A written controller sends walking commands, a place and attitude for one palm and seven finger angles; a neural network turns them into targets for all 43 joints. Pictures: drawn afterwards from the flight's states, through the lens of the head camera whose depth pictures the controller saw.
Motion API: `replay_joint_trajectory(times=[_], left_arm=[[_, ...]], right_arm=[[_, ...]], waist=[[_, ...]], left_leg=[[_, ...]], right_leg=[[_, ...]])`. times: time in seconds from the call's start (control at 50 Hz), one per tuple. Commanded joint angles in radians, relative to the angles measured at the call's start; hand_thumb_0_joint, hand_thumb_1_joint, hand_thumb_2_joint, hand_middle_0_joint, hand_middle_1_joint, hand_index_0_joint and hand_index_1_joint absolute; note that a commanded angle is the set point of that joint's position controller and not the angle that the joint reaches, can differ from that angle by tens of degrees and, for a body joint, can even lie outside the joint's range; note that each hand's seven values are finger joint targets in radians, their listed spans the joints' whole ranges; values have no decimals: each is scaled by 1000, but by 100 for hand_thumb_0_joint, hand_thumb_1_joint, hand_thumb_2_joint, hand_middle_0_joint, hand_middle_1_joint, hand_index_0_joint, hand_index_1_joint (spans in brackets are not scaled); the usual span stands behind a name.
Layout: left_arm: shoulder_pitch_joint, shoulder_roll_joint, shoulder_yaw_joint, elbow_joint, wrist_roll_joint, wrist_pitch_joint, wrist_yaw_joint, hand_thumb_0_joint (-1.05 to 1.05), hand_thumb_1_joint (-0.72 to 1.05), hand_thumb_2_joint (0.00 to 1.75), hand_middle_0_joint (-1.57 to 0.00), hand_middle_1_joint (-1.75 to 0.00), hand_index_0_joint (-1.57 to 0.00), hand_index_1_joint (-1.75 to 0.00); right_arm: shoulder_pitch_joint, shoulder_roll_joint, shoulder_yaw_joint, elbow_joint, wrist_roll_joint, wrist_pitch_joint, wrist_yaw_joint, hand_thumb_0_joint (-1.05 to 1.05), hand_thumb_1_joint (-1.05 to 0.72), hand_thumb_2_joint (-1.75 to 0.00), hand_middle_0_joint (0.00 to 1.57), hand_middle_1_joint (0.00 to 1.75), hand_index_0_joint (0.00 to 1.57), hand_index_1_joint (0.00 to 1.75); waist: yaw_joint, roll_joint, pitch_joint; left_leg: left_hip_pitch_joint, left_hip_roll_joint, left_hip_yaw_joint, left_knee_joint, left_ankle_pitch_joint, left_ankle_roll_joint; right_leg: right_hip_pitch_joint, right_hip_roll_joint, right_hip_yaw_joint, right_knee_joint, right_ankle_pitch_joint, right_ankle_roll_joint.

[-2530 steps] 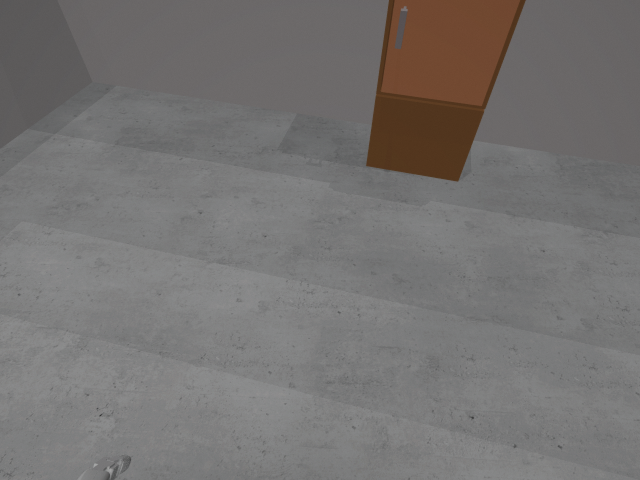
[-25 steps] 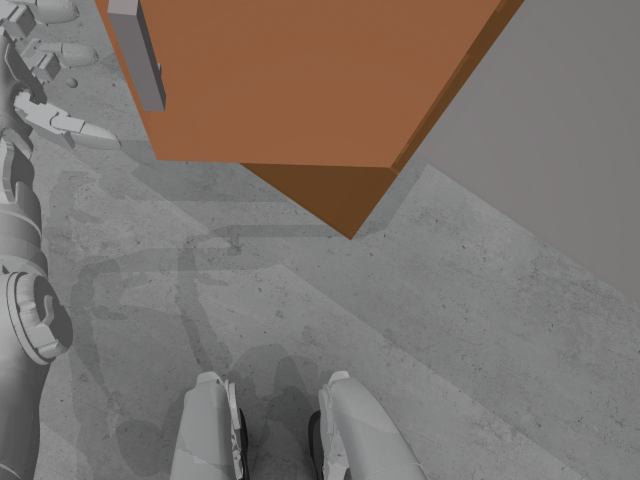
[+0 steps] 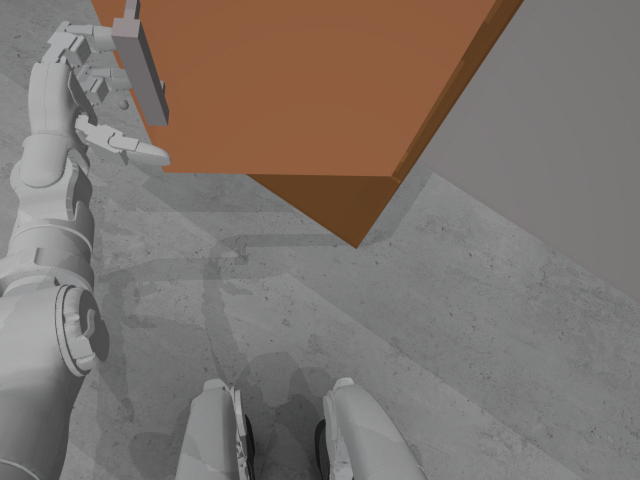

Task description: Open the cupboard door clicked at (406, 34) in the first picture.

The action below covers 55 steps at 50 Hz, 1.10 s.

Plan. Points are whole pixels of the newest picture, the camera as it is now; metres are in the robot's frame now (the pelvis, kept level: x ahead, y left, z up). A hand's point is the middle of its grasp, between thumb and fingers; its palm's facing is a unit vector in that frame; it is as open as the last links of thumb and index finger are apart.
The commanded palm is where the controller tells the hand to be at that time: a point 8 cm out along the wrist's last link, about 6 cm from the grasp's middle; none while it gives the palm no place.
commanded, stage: slide the fingers in behind the handle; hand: left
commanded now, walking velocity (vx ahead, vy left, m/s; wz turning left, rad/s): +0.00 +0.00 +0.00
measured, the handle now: (146, 65) +0.59 +0.15 +0.07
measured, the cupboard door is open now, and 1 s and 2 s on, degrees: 38 38 38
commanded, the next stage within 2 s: close the thumb around the handle in 1.06 s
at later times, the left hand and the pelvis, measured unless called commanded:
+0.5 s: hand (156, 104) +0.54 +0.14 +0.06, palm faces -0.01 -1.00 -0.02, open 13.9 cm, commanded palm +0.52 +0.18 +0.06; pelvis +0.00 -0.02 +0.00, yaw +0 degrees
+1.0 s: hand (168, 106) +0.54 +0.13 +0.06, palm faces -0.01 -1.00 -0.02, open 14.0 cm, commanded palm +0.52 +0.17 +0.06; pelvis +0.00 -0.01 +0.00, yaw +1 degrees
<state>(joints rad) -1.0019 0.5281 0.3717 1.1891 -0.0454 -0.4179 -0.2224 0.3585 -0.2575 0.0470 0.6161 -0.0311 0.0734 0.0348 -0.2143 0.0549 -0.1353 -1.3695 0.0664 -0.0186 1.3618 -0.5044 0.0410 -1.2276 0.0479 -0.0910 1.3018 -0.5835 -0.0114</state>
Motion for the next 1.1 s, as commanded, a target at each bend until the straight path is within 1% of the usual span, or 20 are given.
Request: replay_joint_trajectory(times=[0.0, 0.06, 0.1, 0.12, 0.18, 0.22, 0.26, 0.3, 0.38, 0.44, 0.5, 0.62, 0.68, 0.74, 0.78, 0.86, 0.88, 0.98, 1.04, 1.08], left_arm=[[-453, 193, 3, -215, -3, -85, 8, 0, -50, 30, -30, -120, -30, -120], [-465, 199, 6, -225, -11, -78, 10, 0, -50, 30, -30, -120, -30, -120], [-462, 216, 20, -233, -11, -82, 14, 0, -50, 30, -30, -120, -30, -120], [-464, 176, -8, -230, -16, -78, 13, 0, -50, 30, -30, -120, -30, -120], [-473, 184, -3, -248, -11, -84, 23, 0, -50, 30, -30, -120, -30, -120], [-457, 158, -20, -257, -9, -89, 24, 0, -50, 30, -30, -120, -30, -120], [-453, 109, -59, -251, -14, -84, 25, 0, -50, 30, -30, -120, -30, -120], [-447, 146, -21, -203, -20, -75, 31, 0, -50, 30, -30, -120, -30, -120], [-444, 173, 11, -191, -19, -68, 52, 0, -50, 30, -30, -120, -30, -120], [-421, 143, -20, -219, 2, -91, 61, 0, -50, 30, -30, -120, -30, -120], [-433, 95, -60, -216, 4, -103, 62, 0, -50, 30, -30, -120, -30, -120], [-472, 47, -76, -220, -11, -94, 86, 0, -50, 30, -30, -120, -30, -120], [-479, 112, -29, -226, 6, -106, 111, 0, -50, 30, -30, -120, -30, -120], [-462, 74, -67, -225, 27, -114, 112, 0, -50, 30, -30, -120, -30, -120], [-477, 67, -71, -224, 22, -121, 111, 0, -50, 30, -30, -120, -30, -120], [-448, 63, -61, -222, 0, -112, 102, 0, -50, 30, -30, -120, -30, -120], [-461, 66, -55, -225, -4, -116, 101, 0, -50, 30, -30, -120, -30, -120], [-432, 101, -30, -216, 2, -122, 102, 0, -50, 30, -30, -120, -30, -120], [-446, 34, -84, -209, 11, -125, 108, 0, -50, 30, -30, -120, -30, -120], [-460, 25, -87, -200, 10, -126, 114, 0, -50, 30, -30, -120, -30, -120]], right_arm=[[198, -204, -76, -22, -3, -9, -14, 0, -90, -90, 20, 30, 20, 30], [199, -204, -77, -22, -1, -7, -16, 0, -90, -90, 20, 30, 20, 30], [198, -202, -75, -24, 0, -7, -17, 0, -90, -90, 20, 30, 20, 30], [194, -196, -75, -23, 2, -7, -15, 0, -90, -90, 20, 30, 20, 30], [204, -193, -76, -20, -1, -11, -15, 0, -90, -90, 20, 30, 20, 30], [199, -192, -80, -16, -1, -10, -11, 0, -90, -90, 20, 30, 20, 30], [193, -188, -82, -14, 2, -9, -8, 0, -90, -90, 20, 30, 20, 30], [202, -193, -79, -10, 2, -8, -11, 0, -90, -90, 20, 30, 20, 30], [205, -187, -75, -17, -1, -11, -13, 0, -90, -90, 20, 30, 20, 30], [194, -179, -76, -26, -3, -11, -4, 0, -90, -90, 20, 30, 20, 30], [194, -180, -81, -24, -3, -10, 1, 0, -90, -90, 20, 30, 20, 30], [196, -182, -88, -16, -5, -9, 2, 0, -90, -90, 20, 30, 20, 30], [209, -187, -86, -10, -11, -10, 3, 0, -90, -90, 20, 30, 20, 30], [199, -180, -86, -14, -11, -6, 7, 0, -90, -90, 20, 30, 20, 30], [204, -181, -88, -9, -12, -5, 8, 0, -90, -90, 20, 30, 20, 30], [193, -182, -88, -18, -6, -3, 5, 0, -90, -90, 20, 30, 20, 30], [199, -183, -89, -14, -8, -5, 4, 0, -90, -90, 20, 30, 20, 30], [200, -183, -86, -16, -8, -2, 3, 0, -90, -90, 20, 30, 20, 30], [193, -180, -88, -15, -9, 2, 7, 0, -90, -90, 20, 30, 20, 30], [201, -183, -91, -9, -12, 1, 8, 0, -90, -90, 20, 30, 20, 30]], waist=[[-20, 170, -563], [-26, 146, -566], [-12, 166, -595], [-22, 165, -588], [-21, 158, -593], [-12, 180, -601], [-26, 163, -576], [-29, 112, -545], [-21, 94, -532], [-9, 134, -562], [-27, 129, -545], [-34, 143, -560], [-26, 122, -575], [-26, 139, -578], [-34, 133, -568], [-21, 114, -583], [-30, 111, -584], [-14, 119, -565], [-30, 124, -535], [-39, 127, -527]], left_leg=[[645, -12, -110, -120, 344, -5], [611, -16, -96, -117, 335, 1], [618, -18, -92, -115, 353, -1], [610, -20, -87, -110, 344, 2], [601, -21, -82, -107, 351, 5], [632, -20, -87, -112, 365, -1], [618, -22, -80, -113, 342, 1], [560, -23, -74, -109, 320, 6], [500, -31, -56, -103, 314, 13], [533, -32, -53, -103, 337, 6], [551, -30, -60, -105, 331, 5], [588, -31, -73, -110, 327, 2], [576, -31, -72, -107, 342, 5], [590, -31, -73, -106, 348, 1], [598, -29, -81, -112, 344, 2], [582, -34, -70, -118, 333, 1], [589, -32, -73, -116, 345, 4], [579, -32, -71, -121, 351, 1], [607, -29, -85, -127, 339, -4], [622, -27, -93, -130, 337, -3]], right_leg=[[21, 23, 32, -162, 263, -22], [71, 24, 42, -173, 278, -19], [86, 24, 44, -166, 293, -21], [81, 24, 47, -172, 291, -19], [108, 26, 51, -170, 309, -19], [95, 24, 46, -172, 311, -21], [93, 25, 50, -182, 304, -18], [118, 26, 53, -186, 300, -14], [166, 24, 66, -185, 325, -12], [157, 23, 65, -176, 340, -15], [128, 24, 62, -177, 330, -14], [93, 22, 52, -178, 307, -16], [121, 23, 56, -172, 323, -17], [99, 21, 53, -168, 321, -18], [95, 23, 50, -168, 313, -19], [136, 22, 55, -180, 321, -17], [131, 23, 56, -177, 332, -17], [136, 23, 56, -174, 337, -19], [77, 21, 44, -175, 302, -18], [55, 21, 40, -173, 290, -20]])
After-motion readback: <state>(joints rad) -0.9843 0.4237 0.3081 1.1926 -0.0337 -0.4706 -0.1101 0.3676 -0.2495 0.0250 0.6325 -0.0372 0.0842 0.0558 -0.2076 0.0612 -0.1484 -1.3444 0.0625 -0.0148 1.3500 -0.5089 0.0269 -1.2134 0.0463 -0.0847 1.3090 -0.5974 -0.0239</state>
